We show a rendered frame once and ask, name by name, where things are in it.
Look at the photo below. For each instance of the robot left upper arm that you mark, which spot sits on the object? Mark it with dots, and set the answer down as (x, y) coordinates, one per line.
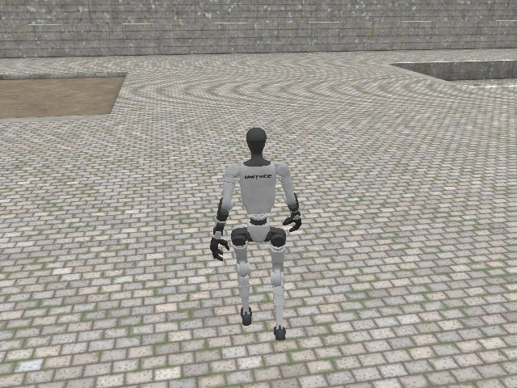
(231, 172)

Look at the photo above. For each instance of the robot right forearm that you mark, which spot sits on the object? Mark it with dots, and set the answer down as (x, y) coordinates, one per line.
(294, 209)

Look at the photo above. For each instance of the left robot hand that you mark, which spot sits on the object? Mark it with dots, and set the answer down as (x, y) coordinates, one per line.
(215, 250)

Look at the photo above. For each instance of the robot right upper arm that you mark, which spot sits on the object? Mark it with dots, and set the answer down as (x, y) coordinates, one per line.
(286, 181)

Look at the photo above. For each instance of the right robot hand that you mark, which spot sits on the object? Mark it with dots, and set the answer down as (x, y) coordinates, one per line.
(290, 220)

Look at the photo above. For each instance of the left robot foot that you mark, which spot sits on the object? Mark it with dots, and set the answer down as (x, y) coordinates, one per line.
(246, 319)

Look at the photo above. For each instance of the robot right thigh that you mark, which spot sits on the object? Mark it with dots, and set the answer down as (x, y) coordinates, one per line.
(277, 244)

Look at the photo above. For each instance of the robot left forearm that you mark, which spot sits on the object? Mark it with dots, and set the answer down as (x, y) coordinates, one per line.
(220, 222)

